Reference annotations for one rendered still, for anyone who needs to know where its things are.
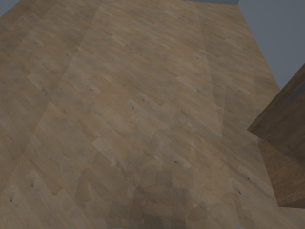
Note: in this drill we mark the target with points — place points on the cupboard door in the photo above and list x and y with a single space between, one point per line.
282 123

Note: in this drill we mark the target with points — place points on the handle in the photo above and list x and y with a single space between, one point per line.
297 93

